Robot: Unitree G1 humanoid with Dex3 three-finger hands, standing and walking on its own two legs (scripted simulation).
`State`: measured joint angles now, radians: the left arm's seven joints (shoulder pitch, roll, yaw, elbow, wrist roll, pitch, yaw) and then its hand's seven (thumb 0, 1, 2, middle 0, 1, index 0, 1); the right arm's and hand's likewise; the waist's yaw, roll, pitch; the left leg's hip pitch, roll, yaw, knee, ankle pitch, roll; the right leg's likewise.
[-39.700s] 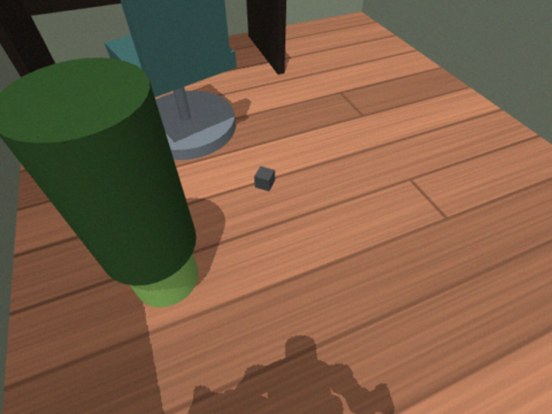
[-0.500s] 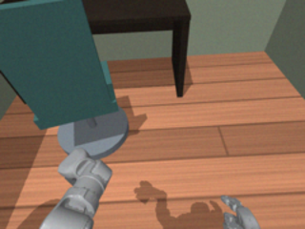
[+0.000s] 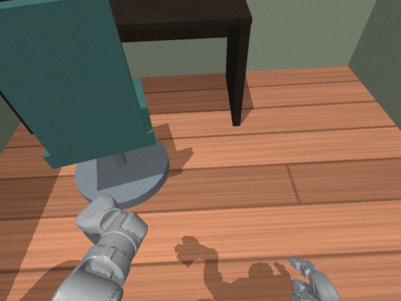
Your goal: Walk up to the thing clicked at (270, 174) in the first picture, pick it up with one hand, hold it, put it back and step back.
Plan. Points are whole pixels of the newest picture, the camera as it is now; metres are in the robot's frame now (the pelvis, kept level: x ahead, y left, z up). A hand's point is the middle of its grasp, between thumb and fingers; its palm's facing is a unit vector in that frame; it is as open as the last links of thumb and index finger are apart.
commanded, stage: crouch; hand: left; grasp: from above
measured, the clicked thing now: (113, 236) +0.29 +0.22 -0.08
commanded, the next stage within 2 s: lower in 1.70 s
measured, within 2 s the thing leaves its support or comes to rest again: neither
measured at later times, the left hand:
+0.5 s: hand (129, 253) +0.30 +0.23 -0.24, palm faces -0.30 -0.30 -0.91, open 10.7 cm
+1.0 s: hand (142, 256) +0.36 +0.25 -0.45, palm faces -0.27 -0.31 -0.91, open 10.7 cm
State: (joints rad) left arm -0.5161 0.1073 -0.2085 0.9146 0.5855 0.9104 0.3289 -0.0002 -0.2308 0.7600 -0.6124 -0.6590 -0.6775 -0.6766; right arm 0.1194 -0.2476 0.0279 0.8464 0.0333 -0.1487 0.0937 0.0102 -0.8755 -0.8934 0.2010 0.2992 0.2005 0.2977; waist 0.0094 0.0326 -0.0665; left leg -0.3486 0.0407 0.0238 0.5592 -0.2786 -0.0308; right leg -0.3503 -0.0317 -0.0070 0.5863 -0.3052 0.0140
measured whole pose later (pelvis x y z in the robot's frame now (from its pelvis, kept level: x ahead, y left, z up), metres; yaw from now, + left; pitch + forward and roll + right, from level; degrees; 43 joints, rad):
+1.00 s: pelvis -0.09 +0.01 -0.31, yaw -4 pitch +36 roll -5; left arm -1.01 0.48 0.19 1.50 0.73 0.43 0.57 0.00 -0.22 0.73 -0.64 -0.67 -0.71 -0.63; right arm 0.14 -0.23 0.00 0.91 -0.10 -0.21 0.18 0.00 -0.90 -0.90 0.20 0.30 0.20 0.30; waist -0.22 0.07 -0.17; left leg -2.00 0.07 -0.10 2.00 -0.65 -0.03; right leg -1.95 0.01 -0.04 1.95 -0.64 0.03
